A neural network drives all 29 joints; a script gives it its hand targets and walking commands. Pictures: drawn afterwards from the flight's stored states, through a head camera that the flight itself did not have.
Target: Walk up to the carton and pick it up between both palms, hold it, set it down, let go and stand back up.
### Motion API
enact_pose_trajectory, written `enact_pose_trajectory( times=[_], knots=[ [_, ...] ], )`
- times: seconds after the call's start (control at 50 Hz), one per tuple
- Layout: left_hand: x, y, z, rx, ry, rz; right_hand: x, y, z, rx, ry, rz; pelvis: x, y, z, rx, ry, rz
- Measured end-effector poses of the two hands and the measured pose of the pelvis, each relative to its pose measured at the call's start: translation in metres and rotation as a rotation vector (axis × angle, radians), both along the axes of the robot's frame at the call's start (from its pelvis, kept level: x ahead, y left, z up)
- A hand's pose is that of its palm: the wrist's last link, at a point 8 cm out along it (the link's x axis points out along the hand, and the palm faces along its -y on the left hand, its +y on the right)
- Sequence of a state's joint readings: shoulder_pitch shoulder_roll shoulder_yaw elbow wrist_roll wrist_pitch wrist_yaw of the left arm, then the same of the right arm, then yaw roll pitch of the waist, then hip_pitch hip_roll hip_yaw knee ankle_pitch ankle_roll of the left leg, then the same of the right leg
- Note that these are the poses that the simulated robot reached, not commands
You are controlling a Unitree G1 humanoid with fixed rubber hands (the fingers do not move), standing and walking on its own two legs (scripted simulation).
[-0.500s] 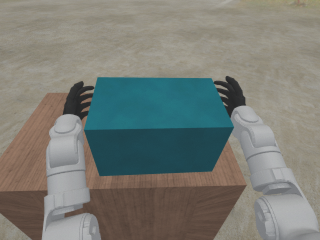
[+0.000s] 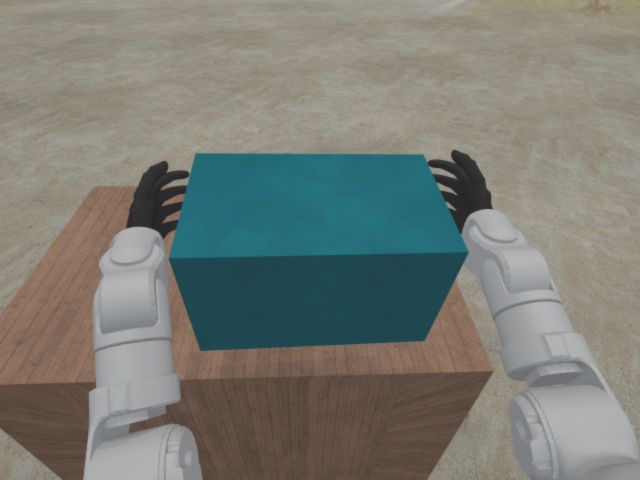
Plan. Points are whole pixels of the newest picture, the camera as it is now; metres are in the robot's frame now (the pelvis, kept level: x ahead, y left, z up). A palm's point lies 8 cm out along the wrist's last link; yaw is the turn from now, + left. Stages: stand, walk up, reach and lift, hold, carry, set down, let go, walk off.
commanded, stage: hold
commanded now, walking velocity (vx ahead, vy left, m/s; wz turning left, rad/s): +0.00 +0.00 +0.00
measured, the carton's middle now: (314, 250) +0.36 +0.00 +0.13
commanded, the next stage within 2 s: none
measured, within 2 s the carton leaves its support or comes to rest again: neither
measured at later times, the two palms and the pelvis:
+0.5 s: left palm (144, 230) +0.35 +0.20 +0.19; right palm (470, 213) +0.35 -0.19 +0.19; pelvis +0.00 +0.00 +0.00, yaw +0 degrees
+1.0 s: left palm (146, 230) +0.35 +0.20 +0.19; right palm (472, 214) +0.35 -0.19 +0.19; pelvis +0.00 +0.00 +0.00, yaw +0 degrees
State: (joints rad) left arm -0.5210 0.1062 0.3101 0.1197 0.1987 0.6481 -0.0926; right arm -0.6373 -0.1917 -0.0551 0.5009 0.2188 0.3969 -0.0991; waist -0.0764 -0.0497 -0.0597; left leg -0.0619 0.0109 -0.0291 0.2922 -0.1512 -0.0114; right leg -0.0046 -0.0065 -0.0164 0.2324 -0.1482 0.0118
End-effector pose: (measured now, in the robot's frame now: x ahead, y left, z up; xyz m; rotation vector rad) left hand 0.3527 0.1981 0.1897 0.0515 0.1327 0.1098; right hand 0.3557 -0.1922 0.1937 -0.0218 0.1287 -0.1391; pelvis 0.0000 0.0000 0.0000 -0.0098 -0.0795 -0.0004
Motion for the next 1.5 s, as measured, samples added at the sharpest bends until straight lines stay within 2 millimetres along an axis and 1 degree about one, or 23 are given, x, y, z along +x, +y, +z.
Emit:
enact_pose_trajectory(
  times=[0.14,0.32,1.5],
  knots=[
    [-0.0027,0.0004,-0.0024,0.003,0.002,0.0,-0.0025,0.0005,-0.0034,0.007,0.001,-0.001,0.0002,0.0005,-0.0001,0.0,0.0,0.001],
    [-0.0042,0.0017,0.0013,-0.002,-0.004,0.002,-0.0037,0.0017,-0.0002,0.008,-0.005,0.0,-0.0017,0.001,-0.0001,0.001,0.001,-0.002],
    [-0.0026,0.0015,0.0009,0.0,-0.001,0.001,-0.0025,0.0015,0.0004,0.004,-0.003,0.0,-0.0025,0.001,0.0,0.001,0.002,-0.001]
  ],
)
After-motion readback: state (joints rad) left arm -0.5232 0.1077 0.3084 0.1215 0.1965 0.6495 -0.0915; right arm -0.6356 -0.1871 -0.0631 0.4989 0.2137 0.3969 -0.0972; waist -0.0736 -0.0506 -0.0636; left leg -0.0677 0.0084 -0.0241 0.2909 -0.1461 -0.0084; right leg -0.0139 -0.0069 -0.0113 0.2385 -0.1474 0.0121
